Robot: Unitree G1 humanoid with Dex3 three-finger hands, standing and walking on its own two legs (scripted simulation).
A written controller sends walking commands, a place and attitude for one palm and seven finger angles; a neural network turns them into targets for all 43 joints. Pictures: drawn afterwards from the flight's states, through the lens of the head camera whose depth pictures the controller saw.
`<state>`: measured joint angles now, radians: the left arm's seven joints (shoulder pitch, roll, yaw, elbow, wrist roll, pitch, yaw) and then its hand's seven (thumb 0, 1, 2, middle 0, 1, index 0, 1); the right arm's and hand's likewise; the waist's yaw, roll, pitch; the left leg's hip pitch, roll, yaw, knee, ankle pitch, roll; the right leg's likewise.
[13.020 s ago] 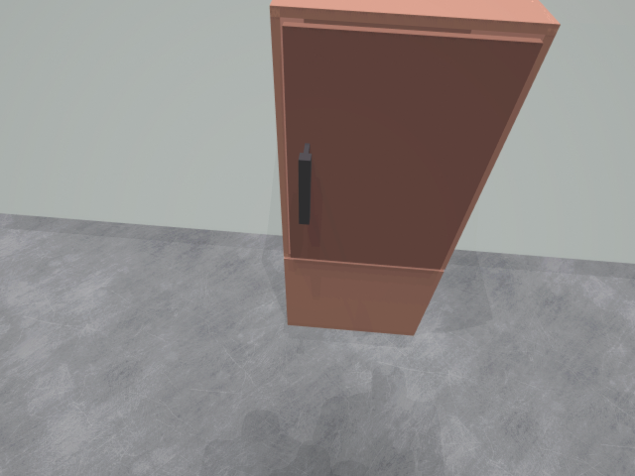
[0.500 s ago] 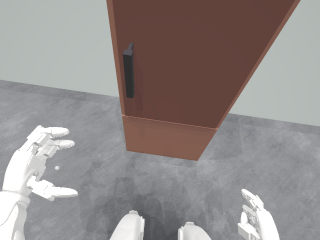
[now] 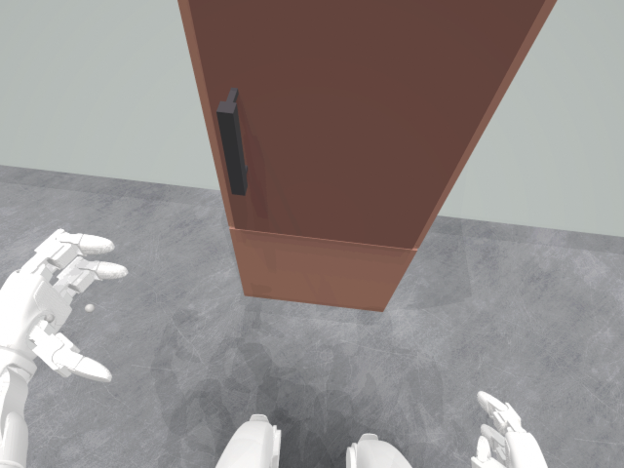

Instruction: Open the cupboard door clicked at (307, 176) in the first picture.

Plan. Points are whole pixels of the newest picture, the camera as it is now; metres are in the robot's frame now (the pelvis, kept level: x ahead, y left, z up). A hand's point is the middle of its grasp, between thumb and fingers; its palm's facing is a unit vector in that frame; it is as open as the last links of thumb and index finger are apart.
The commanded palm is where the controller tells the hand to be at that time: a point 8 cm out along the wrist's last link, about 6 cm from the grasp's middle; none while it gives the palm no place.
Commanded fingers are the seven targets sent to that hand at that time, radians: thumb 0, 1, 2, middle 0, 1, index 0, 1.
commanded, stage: raise the hand with hooked fingers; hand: left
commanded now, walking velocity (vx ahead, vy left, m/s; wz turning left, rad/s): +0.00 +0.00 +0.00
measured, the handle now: (236, 144) +0.58 +0.16 +0.03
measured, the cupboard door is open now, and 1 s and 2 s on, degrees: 0 0 0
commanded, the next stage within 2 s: move the hooked fingers beside the handle in 0.42 s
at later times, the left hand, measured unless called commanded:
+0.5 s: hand (106, 310) +0.28 +0.26 +0.05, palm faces -0.05 -1.00 -0.04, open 14.0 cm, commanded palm +0.26 +0.31 +0.05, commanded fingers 0.00 -0.50 0.30 -0.30 -1.20 -0.30 -1.20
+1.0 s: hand (123, 255) +0.35 +0.26 +0.05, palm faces -0.04 -1.00 -0.02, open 14.0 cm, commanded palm +0.34 +0.30 +0.05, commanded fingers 0.00 -0.50 0.30 -0.30 -1.20 -0.30 -1.20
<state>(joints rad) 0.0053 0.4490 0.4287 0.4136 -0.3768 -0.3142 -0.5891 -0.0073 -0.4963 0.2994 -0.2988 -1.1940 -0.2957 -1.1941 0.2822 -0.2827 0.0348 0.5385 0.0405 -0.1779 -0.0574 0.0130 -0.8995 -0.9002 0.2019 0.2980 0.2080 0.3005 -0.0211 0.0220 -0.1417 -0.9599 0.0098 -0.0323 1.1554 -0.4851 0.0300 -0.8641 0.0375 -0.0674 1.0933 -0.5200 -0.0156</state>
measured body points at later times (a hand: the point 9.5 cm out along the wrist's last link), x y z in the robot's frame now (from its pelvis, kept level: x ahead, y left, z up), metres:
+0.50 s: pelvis +0.00 -0.01 +0.00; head +0.07 +0.00 +0.44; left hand +0.28 +0.31 +0.05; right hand +0.16 -0.26 -0.08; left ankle +0.04 +0.10 -0.65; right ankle +0.01 -0.12 -0.65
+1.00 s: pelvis +0.00 +0.00 -0.01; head +0.09 +0.02 +0.43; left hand +0.35 +0.31 +0.05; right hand +0.13 -0.26 -0.09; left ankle +0.04 +0.10 -0.65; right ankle +0.01 -0.12 -0.65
